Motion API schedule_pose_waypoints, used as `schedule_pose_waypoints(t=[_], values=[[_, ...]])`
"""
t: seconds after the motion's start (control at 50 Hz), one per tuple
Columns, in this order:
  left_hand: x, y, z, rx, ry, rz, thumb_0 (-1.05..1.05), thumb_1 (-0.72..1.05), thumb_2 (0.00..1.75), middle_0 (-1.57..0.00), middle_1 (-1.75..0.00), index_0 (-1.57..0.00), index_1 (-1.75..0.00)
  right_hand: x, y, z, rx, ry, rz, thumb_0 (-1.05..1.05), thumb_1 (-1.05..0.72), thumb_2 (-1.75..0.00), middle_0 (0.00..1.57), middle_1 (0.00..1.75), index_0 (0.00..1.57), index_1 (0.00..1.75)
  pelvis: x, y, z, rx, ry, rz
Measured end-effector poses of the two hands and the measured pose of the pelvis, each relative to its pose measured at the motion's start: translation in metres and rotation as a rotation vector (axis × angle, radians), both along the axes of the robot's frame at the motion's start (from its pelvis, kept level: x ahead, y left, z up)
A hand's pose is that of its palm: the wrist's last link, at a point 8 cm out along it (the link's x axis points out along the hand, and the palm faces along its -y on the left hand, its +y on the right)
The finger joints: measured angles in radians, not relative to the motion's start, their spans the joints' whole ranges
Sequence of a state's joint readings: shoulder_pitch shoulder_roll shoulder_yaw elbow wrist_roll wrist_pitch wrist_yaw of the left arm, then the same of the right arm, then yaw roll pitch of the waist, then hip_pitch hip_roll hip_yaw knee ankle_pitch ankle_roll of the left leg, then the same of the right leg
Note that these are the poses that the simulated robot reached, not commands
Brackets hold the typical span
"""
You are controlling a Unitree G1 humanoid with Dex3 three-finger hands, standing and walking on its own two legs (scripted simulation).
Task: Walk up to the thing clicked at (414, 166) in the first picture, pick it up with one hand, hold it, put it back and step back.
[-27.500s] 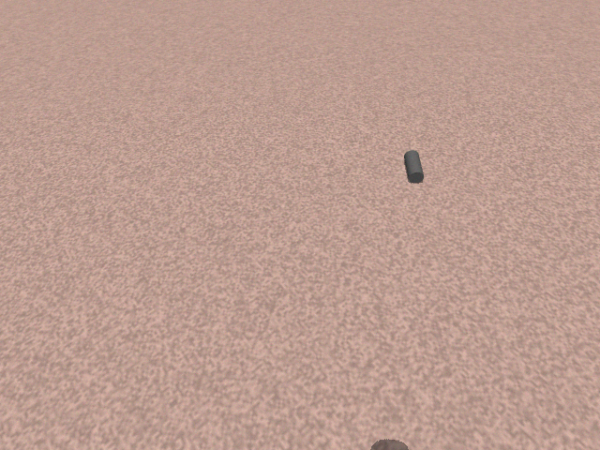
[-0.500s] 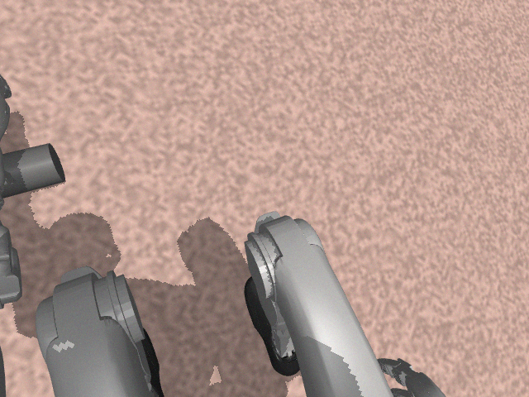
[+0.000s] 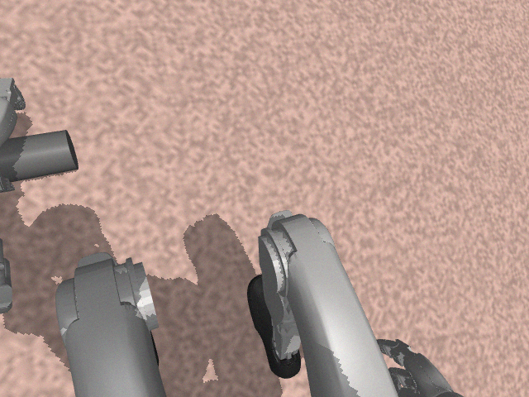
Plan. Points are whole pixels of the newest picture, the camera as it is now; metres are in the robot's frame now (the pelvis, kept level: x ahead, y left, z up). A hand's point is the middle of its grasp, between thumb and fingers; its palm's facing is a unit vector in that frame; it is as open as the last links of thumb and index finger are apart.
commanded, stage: rest palm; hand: left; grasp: from above
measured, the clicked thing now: (19, 158) +0.49 +0.30 -0.29
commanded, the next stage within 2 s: close in 1.52 s
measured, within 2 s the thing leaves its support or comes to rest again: neither
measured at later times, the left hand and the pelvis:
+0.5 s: hand (17, 159) +0.48 +0.29 -0.24, palm faces -0.46 -0.10 -0.88, open 14.0 cm; pelvis +0.00 +0.00 -0.02, yaw -2 degrees
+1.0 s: hand (13, 170) +0.47 +0.30 -0.26, palm faces -0.47 -0.14 -0.87, open 14.1 cm; pelvis +0.00 +0.00 -0.02, yaw -4 degrees
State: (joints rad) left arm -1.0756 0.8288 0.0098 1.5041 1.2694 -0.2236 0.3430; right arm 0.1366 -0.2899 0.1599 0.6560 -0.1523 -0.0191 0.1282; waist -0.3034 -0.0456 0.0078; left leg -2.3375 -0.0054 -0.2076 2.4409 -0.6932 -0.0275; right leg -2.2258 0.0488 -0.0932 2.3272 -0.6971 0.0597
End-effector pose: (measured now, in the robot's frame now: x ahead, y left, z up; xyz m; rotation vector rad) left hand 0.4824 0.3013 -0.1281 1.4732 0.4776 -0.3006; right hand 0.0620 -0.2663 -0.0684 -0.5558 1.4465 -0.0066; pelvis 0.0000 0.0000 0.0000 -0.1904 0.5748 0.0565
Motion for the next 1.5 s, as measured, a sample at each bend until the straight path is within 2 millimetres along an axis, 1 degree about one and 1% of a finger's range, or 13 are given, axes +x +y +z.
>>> schedule_pose_waypoints(t=[0.1, 0.24, 0.34, 0.42, 0.5, 0.58, 0.78, 0.9, 1.0, 1.08, 1.24, 1.4, 1.5], values=[[-0.004, -0.004, -0.01, 0.002, -0.007, 0.01, 0.0, -0.46, 1.05, -0.11, -1.11, -0.13, -1.09, -0.008, 0.002, 0.002, -0.002, -0.001, 0.005, 0.0, -0.9, -0.9, 0.2, 0.3, 0.2, 0.3, -0.003, 0.0, -0.003, 0.001, -0.011, -0.002], [-0.007, -0.004, -0.031, 0.016, 0.008, 0.035, 0.0, -0.49, 1.02, -0.09, -1.06, -0.11, -1.05, -0.033, 0.007, -0.002, 0.006, 0.033, 0.002, 0.0, -0.9, -0.9, 0.2, 0.3, 0.2, 0.3, -0.007, 0.0, -0.011, -0.002, -0.029, -0.012], [-0.006, -0.005, -0.044, 0.019, 0.011, 0.041, 0.0, -0.5, 1.01, -0.09, -1.04, -0.1, -1.03, -0.049, 0.012, -0.004, 0.023, 0.075, -0.001, 0.0, -0.9, -0.9, 0.2, 0.3, 0.2, 0.3, -0.006, 0.0, -0.015, -0.002, -0.034, -0.02], [-0.001, -0.007, -0.051, 0.016, -0.003, 0.046, 0.0, -0.51, 1.01, -0.09, -1.03, -0.09, -1.02, -0.054, 0.015, -0.004, 0.034, 0.093, 0.005, 0.0, -0.9, -0.9, 0.2, 0.3, 0.2, 0.3, -0.004, 0.0, -0.017, -0.007, -0.037, -0.028], [0.004, -0.009, -0.058, 0.015, -0.009, 0.055, 0.0, -0.51, 1.01, -0.09, -1.01, -0.09, -1.01, -0.053, 0.017, -0.003, 0.044, 0.094, 0.021, 0.0, -0.9, -0.9, 0.2, 0.3, 0.2, 0.3, -0.001, 0.0, -0.019, -0.012, -0.039, -0.034], [0.006, -0.011, -0.062, 0.016, -0.02, 0.06, 0.0, -0.51, 1.01, -0.09, -1.0, -0.09, -0.99, -0.045, 0.017, -0.003, 0.052, 0.086, 0.044, 0.0, -0.9, -0.9, 0.2, 0.3, 0.2, 0.3, 0.001, 0.0, -0.019, -0.016, -0.041, -0.038], [0.001, -0.006, -0.07, 0.006, -0.002, 0.095, 0.0, -0.52, 1.0, -0.1, -0.97, -0.09, -0.97, -0.02, 0.014, -0.002, 0.065, 0.04, 0.12, 0.0, -0.9, -0.9, 0.2, 0.3, 0.2, 0.3, 0.001, 0.001, -0.018, -0.027, -0.053, -0.042], [-0.004, 0.0, -0.074, -0.001, 0.012, 0.092, 0.0, -0.52, 1.0, -0.1, -0.97, -0.09, -0.97, -0.012, 0.012, 0.001, 0.053, 0.032, 0.144, 0.0, -0.9, -0.9, 0.2, 0.3, 0.2, 0.3, 0.0, 0.003, -0.018, -0.034, -0.061, -0.041], [-0.007, 0.004, -0.079, -0.011, 0.011, 0.091, 0.0, -0.53, 1.01, -0.1, -0.98, -0.09, -0.98, -0.015, 0.012, 0.005, 0.038, 0.047, 0.147, 0.0, -0.9, -0.9, 0.2, 0.3, 0.2, 0.3, 0.0, 0.004, -0.019, -0.043, -0.067, -0.04], [-0.007, 0.004, -0.081, -0.014, 0.001, 0.069, 0.0, -0.52, 1.01, -0.1, -0.99, -0.09, -0.99, -0.02, 0.015, 0.007, 0.035, 0.069, 0.146, 0.0, -0.9, -0.9, 0.2, 0.3, 0.2, 0.3, 0.0, 0.005, -0.019, -0.049, -0.07, -0.04], [-0.004, -0.004, -0.084, -0.009, -0.017, 0.037, 0.0, -0.5, 1.02, -0.1, -1.01, -0.1, -1.01, -0.027, 0.021, 0.009, 0.048, 0.075, 0.143, 0.0, -0.9, -0.9, 0.2, 0.3, 0.2, 0.3, -0.001, 0.007, -0.019, -0.059, -0.073, -0.046], [-0.001, -0.011, -0.088, 0.002, -0.027, 0.059, 0.0, -0.48, 0.99, -0.1, -1.02, -0.1, -1.01, -0.029, 0.025, 0.009, 0.067, 0.065, 0.152, 0.0, -0.91, -0.9, 0.2, 0.3, 0.2, 0.3, -0.002, 0.008, -0.02, -0.061, -0.073, -0.052], [0.0, -0.012, -0.091, 0.003, -0.023, 0.086, 0.0, -0.47, 0.97, -0.1, -1.02, -0.11, -1.01, -0.031, 0.025, 0.01, 0.079, 0.067, 0.154, 0.0, -0.91, -0.91, 0.2, 0.3, 0.2, 0.3, -0.002, 0.007, -0.019, -0.059, -0.073, -0.053]])
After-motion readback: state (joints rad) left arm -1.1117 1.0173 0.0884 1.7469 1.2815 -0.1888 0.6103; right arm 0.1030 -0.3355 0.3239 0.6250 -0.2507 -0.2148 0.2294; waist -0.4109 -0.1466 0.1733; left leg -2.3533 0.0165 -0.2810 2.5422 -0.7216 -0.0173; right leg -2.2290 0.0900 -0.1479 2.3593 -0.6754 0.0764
